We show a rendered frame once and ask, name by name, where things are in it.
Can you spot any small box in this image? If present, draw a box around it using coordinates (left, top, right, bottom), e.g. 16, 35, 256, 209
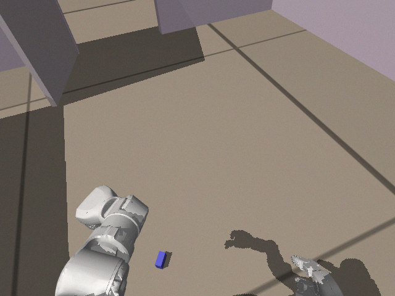
155, 251, 167, 269

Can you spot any left robot hand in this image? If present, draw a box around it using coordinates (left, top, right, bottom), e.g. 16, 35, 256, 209
75, 185, 118, 231

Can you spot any left robot arm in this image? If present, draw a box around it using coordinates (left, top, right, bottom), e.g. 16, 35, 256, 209
55, 195, 149, 296

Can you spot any right robot hand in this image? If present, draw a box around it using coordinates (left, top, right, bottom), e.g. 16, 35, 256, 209
291, 255, 344, 296

